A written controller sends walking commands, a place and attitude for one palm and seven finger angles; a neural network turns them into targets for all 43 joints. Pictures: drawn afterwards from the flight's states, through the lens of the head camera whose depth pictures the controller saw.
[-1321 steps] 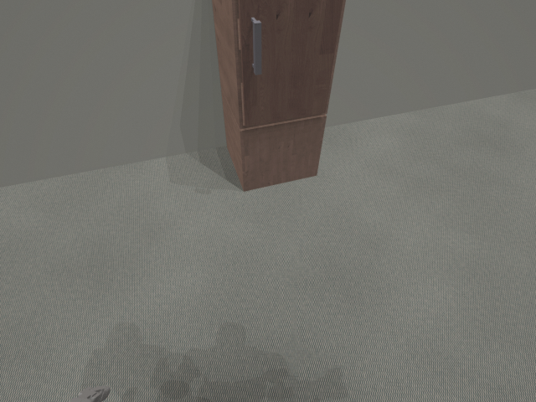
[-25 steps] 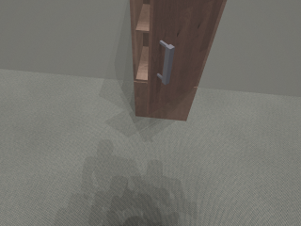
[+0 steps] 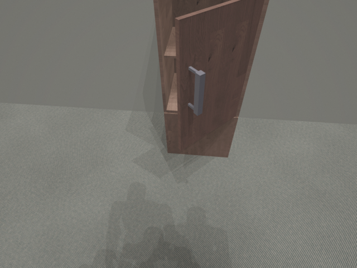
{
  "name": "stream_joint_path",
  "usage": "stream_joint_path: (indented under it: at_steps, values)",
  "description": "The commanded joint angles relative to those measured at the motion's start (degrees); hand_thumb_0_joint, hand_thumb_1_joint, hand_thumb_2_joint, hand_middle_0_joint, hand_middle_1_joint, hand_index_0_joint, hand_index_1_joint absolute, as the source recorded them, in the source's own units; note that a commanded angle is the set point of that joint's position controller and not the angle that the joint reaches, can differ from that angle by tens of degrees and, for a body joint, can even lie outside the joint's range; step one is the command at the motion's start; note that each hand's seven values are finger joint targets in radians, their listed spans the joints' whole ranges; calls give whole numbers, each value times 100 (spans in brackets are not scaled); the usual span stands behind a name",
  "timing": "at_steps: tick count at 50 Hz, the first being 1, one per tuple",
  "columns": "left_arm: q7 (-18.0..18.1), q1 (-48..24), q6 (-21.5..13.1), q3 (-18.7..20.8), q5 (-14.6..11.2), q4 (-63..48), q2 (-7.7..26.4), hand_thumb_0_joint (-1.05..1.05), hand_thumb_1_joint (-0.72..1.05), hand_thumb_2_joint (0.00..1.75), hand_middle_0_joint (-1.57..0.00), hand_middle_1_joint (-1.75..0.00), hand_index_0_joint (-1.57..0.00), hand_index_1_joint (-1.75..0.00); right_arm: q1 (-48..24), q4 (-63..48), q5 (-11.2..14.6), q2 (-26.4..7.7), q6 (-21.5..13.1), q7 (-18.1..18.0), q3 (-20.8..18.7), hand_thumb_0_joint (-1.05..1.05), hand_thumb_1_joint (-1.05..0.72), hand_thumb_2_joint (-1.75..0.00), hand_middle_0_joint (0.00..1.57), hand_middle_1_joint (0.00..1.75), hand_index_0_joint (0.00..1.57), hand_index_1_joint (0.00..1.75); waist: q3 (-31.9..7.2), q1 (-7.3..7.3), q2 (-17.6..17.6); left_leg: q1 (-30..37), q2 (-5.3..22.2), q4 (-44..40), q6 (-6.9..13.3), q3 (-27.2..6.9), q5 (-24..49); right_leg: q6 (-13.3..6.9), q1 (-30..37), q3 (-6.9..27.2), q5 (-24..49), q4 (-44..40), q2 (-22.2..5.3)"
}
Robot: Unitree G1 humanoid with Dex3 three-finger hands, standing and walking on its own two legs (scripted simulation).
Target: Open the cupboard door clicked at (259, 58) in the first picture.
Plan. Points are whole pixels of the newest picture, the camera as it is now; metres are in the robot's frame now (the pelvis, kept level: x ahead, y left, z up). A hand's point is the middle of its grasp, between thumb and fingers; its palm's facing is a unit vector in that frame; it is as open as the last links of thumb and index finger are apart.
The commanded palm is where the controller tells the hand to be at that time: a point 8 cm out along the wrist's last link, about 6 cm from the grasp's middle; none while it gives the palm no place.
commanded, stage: let the arm hang, fingers relaxed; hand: left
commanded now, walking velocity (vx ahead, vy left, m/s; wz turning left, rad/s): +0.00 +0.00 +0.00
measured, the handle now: (194, 91) +0.68 -0.02 +0.00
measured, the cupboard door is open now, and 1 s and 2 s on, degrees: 44 44 44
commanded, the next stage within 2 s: look to check the result in 0.28 s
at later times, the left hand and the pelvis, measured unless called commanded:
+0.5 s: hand out of the picture +0.00 +0.17 -0.17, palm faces +0.05 -0.98 -0.19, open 7.4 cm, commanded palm none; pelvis +0.02 +0.01 +0.00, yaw +0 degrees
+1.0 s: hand out of the picture +0.03 +0.18 -0.17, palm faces +0.04 -0.98 -0.20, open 7.4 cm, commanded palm none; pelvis +0.03 +0.01 +0.00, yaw +0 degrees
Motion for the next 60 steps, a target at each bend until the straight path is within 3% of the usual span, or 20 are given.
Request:
stream_joint_path:
  at_steps: [1,8,19,27,31,40,51,53,60]
  values:
    - [31,414,-108,73,-16,-115,571,0,90,90,-20,-30,-20,-30,475,-55,-4,-481,-100,-54,-105,0,-90,-90,20,30,20,30,267,32,-143,-376,428,-509,166,-408,392,-13,98,846,-76,-667,-749]
    - [36,469,-115,69,-15,-35,486,0,90,90,-20,-30,-20,-30,425,-31,3,-462,-128,-90,-109,0,-90,-90,20,30,20,30,305,38,21,-325,459,-589,163,-440,473,3,177,800,209,-590,-719]
    - [31,496,-132,78,0,-31,508,0,90,90,-20,-30,-20,-30,368,-63,14,-536,-125,-91,-130,0,-90,-90,20,30,20,30,305,21,-220,-203,463,-580,172,-405,458,20,165,808,186,-658,-721]
    - [28,463,-167,81,-9,-35,576,0,90,90,-20,-30,-20,-30,271,-51,20,-649,-171,-104,-125,0,-90,-90,20,30,20,30,48,19,-98,-48,501,-581,169,-427,909,21,428,778,819,-541,-754]
    - [28,414,-148,71,-5,-25,572,0,90,90,-20,-30,-20,-30,234,-37,21,-643,-163,-105,-116,0,-90,-90,20,30,20,30,268,18,-175,-86,511,-634,171,-444,920,33,342,740,761,-557,-748]
    - [18,308,-151,79,-9,-70,662,0,90,90,-20,-30,-20,-30,139,-37,13,-730,-164,-92,-125,0,-90,-90,20,30,20,30,230,20,-194,-44,495,-663,166,-443,843,39,398,765,676,-615,-763]
    - [14,213,-181,92,-12,-106,770,0,90,90,-20,-30,-20,-30,31,-54,15,-845,-180,-99,-145,0,-90,-90,20,30,20,30,94,15,-174,85,512,-651,163,-453,1083,27,524,759,1086,-595,-790]
    - [18,250,-128,102,-5,-104,651,0,90,90,-20,-30,-20,-30,99,-45,12,-726,-139,-127,-148,0,-90,-90,20,30,20,30,115,-4,-224,169,560,-535,130,-327,1068,32,381,846,1296,-508,-776]
    - [-60,0,79,370,58,-470,947,0,90,90,-20,-30,-20,-30,-5,-383,14,-974,10,-196,-369,0,-90,-90,20,30,20,30,16,-53,-224,97,772,-27,115,9,544,-90,-163,1173,1382,51,-736]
